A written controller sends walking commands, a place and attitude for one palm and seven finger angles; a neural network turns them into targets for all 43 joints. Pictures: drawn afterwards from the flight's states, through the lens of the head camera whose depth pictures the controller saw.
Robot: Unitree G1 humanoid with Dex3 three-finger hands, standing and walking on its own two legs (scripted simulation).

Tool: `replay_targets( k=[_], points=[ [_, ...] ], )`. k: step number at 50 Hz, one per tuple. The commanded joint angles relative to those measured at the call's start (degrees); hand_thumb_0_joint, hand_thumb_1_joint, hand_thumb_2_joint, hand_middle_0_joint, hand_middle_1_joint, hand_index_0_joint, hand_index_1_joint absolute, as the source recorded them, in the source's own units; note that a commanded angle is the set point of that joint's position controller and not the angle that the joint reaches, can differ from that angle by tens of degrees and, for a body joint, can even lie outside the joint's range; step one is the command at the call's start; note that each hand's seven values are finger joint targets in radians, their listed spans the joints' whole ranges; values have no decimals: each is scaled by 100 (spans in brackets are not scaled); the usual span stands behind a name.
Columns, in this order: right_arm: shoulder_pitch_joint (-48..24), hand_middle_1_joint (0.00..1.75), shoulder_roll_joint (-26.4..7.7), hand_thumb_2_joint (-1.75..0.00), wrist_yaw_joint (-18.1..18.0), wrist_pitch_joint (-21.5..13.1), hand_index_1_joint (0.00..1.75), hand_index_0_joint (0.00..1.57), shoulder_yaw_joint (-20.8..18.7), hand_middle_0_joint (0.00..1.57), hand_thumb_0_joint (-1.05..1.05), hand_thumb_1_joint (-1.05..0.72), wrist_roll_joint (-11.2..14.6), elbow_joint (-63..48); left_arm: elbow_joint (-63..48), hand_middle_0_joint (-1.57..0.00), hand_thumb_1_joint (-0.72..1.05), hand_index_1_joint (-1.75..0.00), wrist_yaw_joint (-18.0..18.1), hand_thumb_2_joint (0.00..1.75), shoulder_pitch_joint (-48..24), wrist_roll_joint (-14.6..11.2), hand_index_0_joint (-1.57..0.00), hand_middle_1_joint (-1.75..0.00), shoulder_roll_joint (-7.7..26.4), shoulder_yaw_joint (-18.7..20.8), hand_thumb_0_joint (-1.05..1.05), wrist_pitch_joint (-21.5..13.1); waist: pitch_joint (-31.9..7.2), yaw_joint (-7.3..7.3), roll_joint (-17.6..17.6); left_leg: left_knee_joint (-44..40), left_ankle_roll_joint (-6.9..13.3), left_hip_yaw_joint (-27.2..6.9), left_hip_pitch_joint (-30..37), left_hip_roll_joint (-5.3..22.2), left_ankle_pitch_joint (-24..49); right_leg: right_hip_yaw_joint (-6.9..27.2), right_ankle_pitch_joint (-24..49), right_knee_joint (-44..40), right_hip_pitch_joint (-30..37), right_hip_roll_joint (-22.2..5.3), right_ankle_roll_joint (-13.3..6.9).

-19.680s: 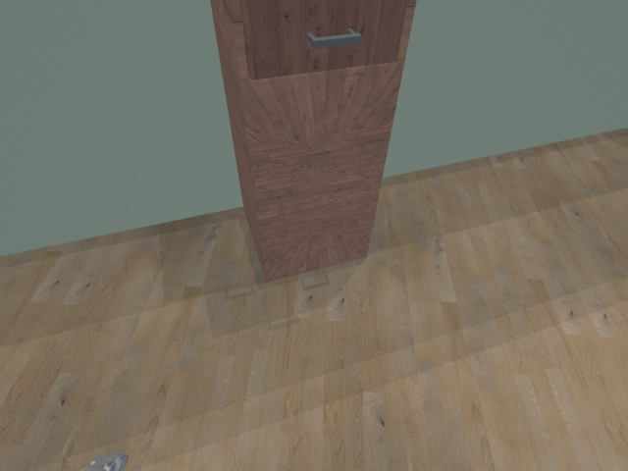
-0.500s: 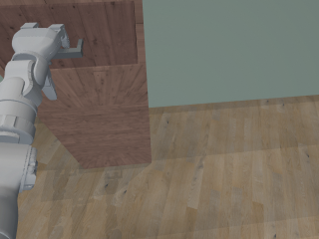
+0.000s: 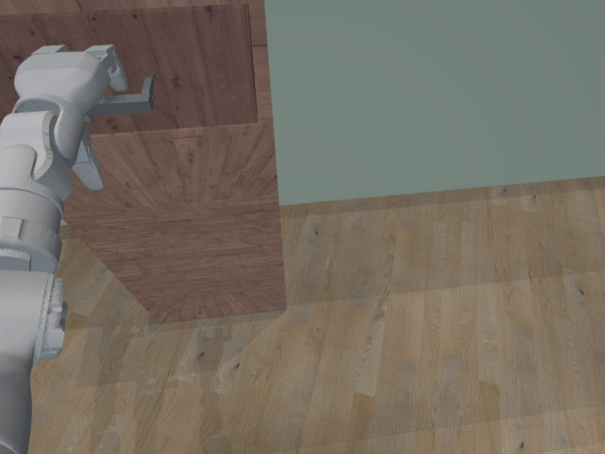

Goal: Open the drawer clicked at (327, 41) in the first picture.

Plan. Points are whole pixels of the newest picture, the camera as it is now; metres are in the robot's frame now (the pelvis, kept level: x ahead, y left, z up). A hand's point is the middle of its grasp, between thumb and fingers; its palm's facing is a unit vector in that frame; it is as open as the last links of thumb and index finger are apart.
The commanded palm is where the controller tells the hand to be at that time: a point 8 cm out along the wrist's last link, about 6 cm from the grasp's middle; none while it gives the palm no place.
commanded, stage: lift the fingers back up to retry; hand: left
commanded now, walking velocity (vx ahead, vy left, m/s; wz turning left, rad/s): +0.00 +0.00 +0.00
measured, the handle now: (109, 96) +0.56 +0.25 +0.15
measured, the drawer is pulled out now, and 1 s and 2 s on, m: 0.00 0.00 0.00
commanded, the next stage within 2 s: re-aim the fingers above the handle in 0.58 s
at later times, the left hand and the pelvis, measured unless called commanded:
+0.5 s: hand (58, 79) +0.50 +0.26 +0.22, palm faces +0.00 +0.02 -1.00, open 13.8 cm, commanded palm +0.48 +0.26 +0.27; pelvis +0.01 +0.01 +0.01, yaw +1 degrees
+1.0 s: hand (65, 84) +0.50 +0.26 +0.21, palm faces -0.01 +0.01 -1.00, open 13.8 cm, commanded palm +0.48 +0.25 +0.27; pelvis +0.01 +0.00 +0.01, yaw +1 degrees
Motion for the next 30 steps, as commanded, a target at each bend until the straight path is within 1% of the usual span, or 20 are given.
replay_targets(
  k=[1,2,5,6,7,8,9,11,12,14,16,18,20,23,24,26,27,28,29,30],
  points=[
    [436,30,-894,-90,-34,-157,30,20,-306,20,0,-90,-47,-474,-1213,-30,-50,-120,72,30,-2725,-60,-30,-120,1760,586,0,70,-2384,122,236,-279,140,-134,1239,-170,2433,5,1854,-211,1374,196,-194],
    [434,30,-896,-90,-34,-159,30,20,-311,20,0,-90,-51,-463,-1327,-30,-50,-120,87,30,-2718,-49,-30,-120,1975,763,0,42,-2503,178,271,-271,145,-144,1337,-158,2587,13,1948,-197,1437,197,-188],
    [379,30,-867,-90,-5,-151,30,20,-321,20,0,-90,-34,-487,-1490,-30,-50,-120,38,30,-2710,-107,-30,-120,1708,594,0,50,-2372,157,269,-282,128,-191,1494,-137,2858,-37,1961,-238,1360,219,-186],
    [381,30,-895,-90,0,-151,30,20,-331,20,0,-90,-48,-449,-1605,-30,-50,-120,15,30,-2875,-136,-30,-120,1673,548,0,23,-2420,86,210,-285,133,-202,1561,-120,2938,-30,2019,-275,1395,216,-190],
    [361,30,-893,-90,1,-153,30,20,-341,20,0,-90,-36,-439,-1588,-30,-50,-120,2,30,-2779,-160,-30,-120,1837,697,0,38,-2365,163,282,-296,140,-192,1583,-125,2969,-12,2056,-288,1423,217,-191],
    [356,30,-905,-90,-2,-140,30,20,-325,20,0,-90,-23,-442,-1607,-30,-50,-120,-24,30,-2763,-147,-30,-120,1876,695,0,61,-2377,157,236,-315,132,-221,1607,-130,3031,-40,2060,-278,1428,225,-193],
    [325,30,-885,-90,0,-143,30,20,-317,20,0,-90,-19,-437,-1641,-30,-50,-120,-56,30,-2904,-177,-30,-120,1681,523,0,89,-2291,109,256,-330,135,-220,1658,-131,3029,-50,2020,-312,1366,222,-190],
    [335,30,-916,-90,18,-144,30,20,-332,20,0,-90,-21,-375,-1618,-30,-50,-120,-117,30,-3075,-197,-30,-120,1708,507,0,122,-2253,76,271,-370,109,-232,1699,-122,2986,-55,1954,-374,1382,220,-208],
    [299,30,-893,-90,24,-156,30,20,-332,20,0,-90,-9,-384,-1703,-30,-50,-120,-155,30,-3070,-210,-30,-120,1622,426,0,146,-2293,110,429,-374,113,-232,1815,-126,3061,-37,1969,-381,1343,214,-209],
    [310,30,-900,-90,27,-150,30,20,-334,20,0,-90,-13,-349,-1663,-30,-50,-120,-250,30,-3086,-226,-30,-120,1631,433,0,189,-2309,126,386,-391,92,-262,1925,-114,3208,-74,1973,-399,1334,220,-216],
    [267,30,-894,-90,37,-131,30,20,-334,20,0,-90,4,-376,-1739,-30,-50,-120,-390,30,-3171,-261,-30,-120,1406,215,0,219,-2321,76,383,-399,86,-268,2047,-122,3287,-72,1972,-456,1331,225,-221],
    [255,30,-888,-90,61,-137,30,20,-318,20,0,-90,9,-337,-1687,-30,-50,-120,-498,30,-3329,-305,-30,-120,1200,16,0,256,-2139,45,407,-438,66,-303,2093,-118,3291,-100,1899,-490,1202,224,-221],
    [210,30,-897,-90,53,-120,30,20,-297,20,0,-90,25,-353,-1596,-30,-50,-120,-605,30,-3293,-298,-30,-120,1272,54,0,287,-2057,79,322,-487,60,-319,2051,-128,3227,-114,1843,-508,1228,218,-229],
    [182,30,-880,-90,62,-86,30,20,-269,20,0,-90,26,-381,-1376,-30,-50,-120,-755,30,-2996,-332,-30,-120,1064,-39,0,286,-1932,115,45,-525,72,-310,1976,-136,3223,-124,1882,-524,1282,208,-226],
    [143,30,-888,-90,50,-69,30,20,-256,20,0,-90,24,-388,-1216,-30,-50,-120,-791,30,-2867,-339,-30,-120,1114,32,0,298,-1800,136,-92,-554,83,-281,1874,-135,3044,-116,1842,-547,1293,196,-222],
    [112,30,-933,-90,22,-48,30,20,-232,20,0,-90,15,-419,-1158,-30,-50,-120,-816,30,-2793,-342,-30,-120,1423,285,0,220,-1832,210,-270,-622,97,-246,1662,-171,2810,-91,1896,-555,1563,172,-239],
    [63,30,-907,-90,16,-42,30,20,-201,20,0,-90,31,-468,-1206,-30,-50,-120,-809,30,-2788,-322,-30,-120,1491,312,0,180,-1801,245,-252,-638,111,-235,1577,-175,2757,-76,1932,-530,1595,161,-230],
    [30,30,-878,-90,7,-41,30,20,-189,20,0,-90,37,-501,-1194,-30,-50,-120,-808,30,-2778,-325,-30,-120,1342,190,0,164,-1757,224,-276,-627,123,-211,1520,-190,2669,-58,1924,-526,1594,148,-220],
    [39,30,-896,-90,-9,-40,30,20,-198,20,0,-90,27,-480,-1203,-30,-50,-120,-769,30,-2797,-302,-30,-120,1580,400,0,130,-1749,240,-332,-633,126,-199,1481,-170,2657,-54,1959,-527,1621,143,-216],
    [34,30,-906,-90,-5,-53,30,20,-194,20,0,-90,8,-509,-1384,-30,-50,-120,-738,30,-2929,-280,-30,-120,1684,434,0,71,-1937,274,-180,-618,123,-191,1500,-186,2736,-19,2059,-499,1716,134,-216]
  ],
)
